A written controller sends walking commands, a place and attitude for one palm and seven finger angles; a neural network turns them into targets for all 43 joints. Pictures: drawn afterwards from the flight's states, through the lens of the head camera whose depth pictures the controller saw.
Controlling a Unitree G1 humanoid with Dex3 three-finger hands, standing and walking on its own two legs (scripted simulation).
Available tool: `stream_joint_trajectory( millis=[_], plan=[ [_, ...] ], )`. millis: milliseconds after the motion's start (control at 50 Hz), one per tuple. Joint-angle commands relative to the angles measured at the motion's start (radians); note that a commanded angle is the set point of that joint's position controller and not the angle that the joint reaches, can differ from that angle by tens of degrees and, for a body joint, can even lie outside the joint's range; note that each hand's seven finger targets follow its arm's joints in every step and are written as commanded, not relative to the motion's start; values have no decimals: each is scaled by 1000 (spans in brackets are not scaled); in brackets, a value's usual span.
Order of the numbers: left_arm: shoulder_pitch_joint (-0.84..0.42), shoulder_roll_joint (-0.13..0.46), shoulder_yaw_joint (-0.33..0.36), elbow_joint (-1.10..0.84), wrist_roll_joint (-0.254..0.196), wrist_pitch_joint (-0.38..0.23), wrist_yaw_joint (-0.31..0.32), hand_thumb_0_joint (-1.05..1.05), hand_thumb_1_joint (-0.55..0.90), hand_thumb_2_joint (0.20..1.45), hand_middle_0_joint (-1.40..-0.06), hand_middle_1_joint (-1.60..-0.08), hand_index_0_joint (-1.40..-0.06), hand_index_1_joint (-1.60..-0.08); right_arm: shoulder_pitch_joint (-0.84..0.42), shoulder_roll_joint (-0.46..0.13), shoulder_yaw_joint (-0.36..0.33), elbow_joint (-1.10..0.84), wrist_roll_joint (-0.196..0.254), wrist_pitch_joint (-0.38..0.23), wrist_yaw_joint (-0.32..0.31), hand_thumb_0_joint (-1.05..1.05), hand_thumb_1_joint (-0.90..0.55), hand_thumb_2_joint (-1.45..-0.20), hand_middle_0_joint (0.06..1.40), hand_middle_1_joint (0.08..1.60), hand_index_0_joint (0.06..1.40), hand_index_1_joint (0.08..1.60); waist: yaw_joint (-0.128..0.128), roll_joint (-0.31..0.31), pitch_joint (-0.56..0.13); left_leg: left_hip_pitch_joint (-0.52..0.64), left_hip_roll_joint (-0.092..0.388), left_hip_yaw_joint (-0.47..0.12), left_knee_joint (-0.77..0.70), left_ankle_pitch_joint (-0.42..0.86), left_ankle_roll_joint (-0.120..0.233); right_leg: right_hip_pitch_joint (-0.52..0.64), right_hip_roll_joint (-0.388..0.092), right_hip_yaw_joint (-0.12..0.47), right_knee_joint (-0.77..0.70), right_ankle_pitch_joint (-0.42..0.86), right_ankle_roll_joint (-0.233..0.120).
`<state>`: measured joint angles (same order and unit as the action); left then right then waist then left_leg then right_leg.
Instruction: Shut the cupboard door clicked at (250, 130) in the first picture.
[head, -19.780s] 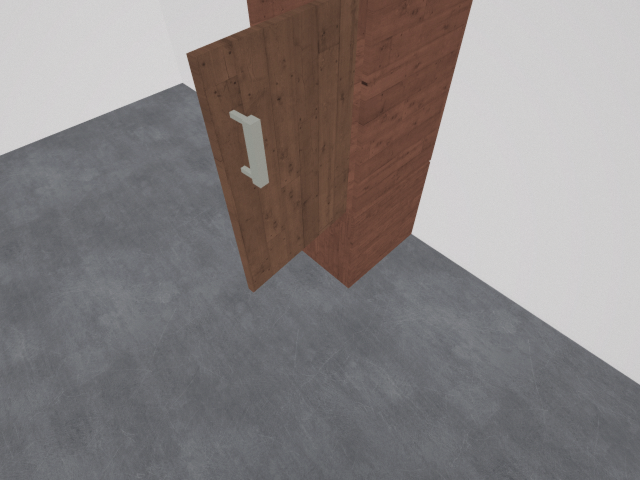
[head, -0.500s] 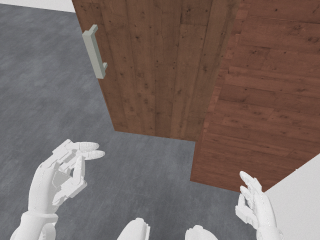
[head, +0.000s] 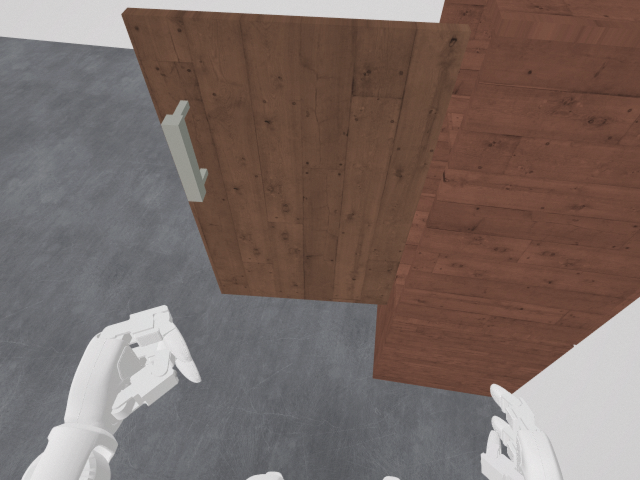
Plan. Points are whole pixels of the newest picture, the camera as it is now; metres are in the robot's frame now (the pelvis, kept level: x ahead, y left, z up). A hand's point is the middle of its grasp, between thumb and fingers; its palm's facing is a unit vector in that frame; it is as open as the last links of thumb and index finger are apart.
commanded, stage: raise the hand and make a fist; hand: left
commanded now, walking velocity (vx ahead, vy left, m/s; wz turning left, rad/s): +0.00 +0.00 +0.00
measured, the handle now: (190, 152) +0.50 +0.22 +0.13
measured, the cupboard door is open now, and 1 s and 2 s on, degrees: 95 95 95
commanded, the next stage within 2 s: bring the fist close to the handle in 0.78 s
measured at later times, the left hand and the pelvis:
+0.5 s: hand (136, 320) +0.24 +0.19 +0.15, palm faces +0.04 -1.00 -0.06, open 3.1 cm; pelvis +0.01 -0.01 +0.02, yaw +1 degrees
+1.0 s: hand (170, 339) +0.23 +0.17 +0.12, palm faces +0.02 -1.00 -0.08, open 3.1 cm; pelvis +0.00 -0.03 +0.03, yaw +0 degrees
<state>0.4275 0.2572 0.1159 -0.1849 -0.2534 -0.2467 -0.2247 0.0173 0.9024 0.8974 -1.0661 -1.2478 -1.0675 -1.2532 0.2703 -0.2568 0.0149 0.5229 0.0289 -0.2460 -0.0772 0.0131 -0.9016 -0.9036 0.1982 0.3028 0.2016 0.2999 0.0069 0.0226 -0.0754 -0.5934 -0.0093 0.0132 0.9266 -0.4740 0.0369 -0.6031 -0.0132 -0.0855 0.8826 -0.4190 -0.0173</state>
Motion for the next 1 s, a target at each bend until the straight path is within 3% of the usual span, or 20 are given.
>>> stream_joint_trajectory(
  millis=[0,60,120,200,260,300,360,420,500,580,600,680,760,780,800,840,880,900,940,980],
  plan=[
    [-60,118,161,-303,-46,-75,77,0,900,900,-1245,-1440,-1245,-1440,-44,-88,-30,-168,1,-52,5,0,-900,-900,200,300,200,300,41,84,-211,161,19,-79,-209,416,-45,173,26,-7,-99,287,-14],
    [-71,60,76,-251,-34,-25,52,0,900,900,-1300,-1500,-1300,-1500,-38,-101,-25,-164,6,-42,14,0,-900,-900,200,300,200,300,5,60,-124,161,28,-82,-226,392,-50,143,28,-12,-130,277,-6],
    [-112,58,30,-192,-13,51,10,0,900,900,-1300,-1500,-1300,-1500,-40,-113,-20,-167,18,-36,11,0,-900,-900,200,300,200,300,-11,19,-48,138,28,-88,-258,284,-35,145,25,-4,-175,218,-5],
    [-196,150,113,-236,-11,110,3,0,900,900,-1300,-1500,-1300,-1500,-58,-112,-9,-174,17,-37,-6,0,-900,-900,200,300,200,300,11,30,-83,178,22,-89,-289,267,-29,201,23,4,-208,209,-10],
    [-247,175,181,-314,-33,89,27,0,900,900,-1300,-1500,-1300,-1500,-70,-93,0,-172,9,-46,-10,0,-900,-900,200,300,200,300,32,39,-169,238,19,-83,-299,344,-36,259,21,1,-211,270,-11],
    [-254,189,209,-312,-48,70,39,0,900,900,-1300,-1500,-1300,-1500,-74,-92,6,-157,6,-52,-9,0,-900,-900,200,300,200,300,36,24,-165,245,19,-80,-301,382,-38,282,25,1,-216,304,-12],
    [-277,129,159,-264,-59,68,25,0,900,900,-1300,-1500,-1300,-1500,-81,-91,9,-129,12,-64,-5,0,-900,-900,200,300,200,300,24,66,-113,253,17,-75,-317,364,-43,266,24,-1,-238,294,-11],
    [-205,66,87,-145,-54,118,-17,0,900,900,-1300,-1500,-1300,-1500,-74,-104,1,-115,22,-70,-3,0,-900,-900,200,300,200,300,9,9,-45,222,16,-68,-322,324,-31,254,19,5,-268,278,-5],
    [-180,125,122,-143,-45,177,-40,0,900,900,-1300,-1500,-1300,-1500,-82,-114,-9,-128,24,-66,-8,0,-900,-900,200,300,200,300,24,-39,-56,201,7,-55,-326,291,-18,295,7,33,-300,248,-1],
    [-259,181,206,-283,-46,116,11,0,900,900,-1300,-1500,-1300,-1500,-98,-96,-8,-143,9,-69,-9,0,-900,-900,200,300,200,300,44,8,-142,243,2,-45,-328,334,-19,330,4,38,-287,272,-1],
    [-267,205,231,-294,-50,90,32,0,900,900,-1300,-1500,-1300,-1500,-95,-95,-6,-135,4,-70,-9,0,-900,-900,200,300,200,300,43,-10,-139,235,5,-46,-324,334,-19,339,6,44,-287,269,0],
    [-260,124,170,-255,-50,15,49,0,900,900,-1300,-1500,-1300,-1500,-90,-89,-7,-107,6,-83,1,0,-900,-900,200,300,200,300,20,49,-98,241,1,-36,-315,306,-24,292,9,42,-287,254,-2],
    [-207,86,90,-157,-40,58,-3,0,900,900,-1300,-1500,-1300,-1500,-83,-106,-14,-103,16,-83,1,0,-900,-900,200,300,200,300,6,29,-35,203,-2,-31,-308,245,-17,267,-1,70,-326,182,4],
    [-197,93,87,-147,-38,77,-16,0,900,900,-1300,-1500,-1300,-1500,-81,-108,-15,-108,18,-82,-1,0,-900,-900,200,300,200,300,10,21,-33,196,-2,-31,-310,242,-16,274,-4,75,-331,174,4],
    [-175,111,100,-119,-37,97,-24,0,900,900,-1300,-1500,-1300,-1500,-77,-114,-17,-109,19,-78,-2,0,-900,-900,200,300,200,300,6,-29,-24,179,-1,-33,-300,241,-12,281,-9,92,-343,164,9],
    [-199,142,132,-173,-40,111,-28,0,900,900,-1300,-1500,-1300,-1500,-89,-111,-20,-123,18,-74,-7,0,-900,-900,200,300,200,300,20,-43,-73,188,-3,-29,-299,255,-10,308,-18,103,-345,164,13],
    [-260,172,177,-222,-50,97,-10,0,900,900,-1300,-1500,-1300,-1500,-99,-104,-16,-127,12,-72,-12,0,-900,-900,200,300,200,300,24,-42,-105,201,-5,-29,-297,273,-10,323,-20,106,-342,185,18],
    [-290,224,232,-218,-52,81,10,0,900,900,-1300,-1500,-1300,-1500,-96,-104,-16,-112,9,-68,-14,0,-900,-900,200,300,200,300,22,-58,-97,192,0,-30,-292,274,-12,330,-19,112,-342,179,18],
    [-389,219,246,-203,-58,46,31,0,900,900,-1300,-1500,-1300,-1500,-107,-95,-11,-99,7,-66,-16,0,-900,-900,200,300,200,300,13,-52,-96,192,0,-31,-293,267,-13,323,-19,116,-341,169,20],
    [-425,184,225,-159,-61,14,36,0,900,900,-1300,-1500,-1300,-1500,-106,-92,-8,-80,8,-66,-14,0,-900,-900,200,300,200,300,7,5,-82,211,-1,-30,-299,268,-16,297,-10,93,-326,185,12]
  ],
)
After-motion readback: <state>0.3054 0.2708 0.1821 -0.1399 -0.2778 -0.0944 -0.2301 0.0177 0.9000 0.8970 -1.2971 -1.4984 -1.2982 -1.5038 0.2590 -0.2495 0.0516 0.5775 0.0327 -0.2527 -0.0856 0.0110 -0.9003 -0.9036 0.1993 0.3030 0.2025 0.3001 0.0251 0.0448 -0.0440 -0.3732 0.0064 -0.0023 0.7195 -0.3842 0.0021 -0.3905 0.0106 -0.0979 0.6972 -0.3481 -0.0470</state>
